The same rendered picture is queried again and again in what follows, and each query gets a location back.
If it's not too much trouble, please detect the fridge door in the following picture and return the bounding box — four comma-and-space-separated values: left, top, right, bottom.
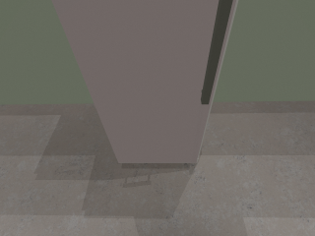
51, 0, 236, 163

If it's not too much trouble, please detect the handle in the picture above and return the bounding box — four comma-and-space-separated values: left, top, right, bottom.
201, 0, 233, 105

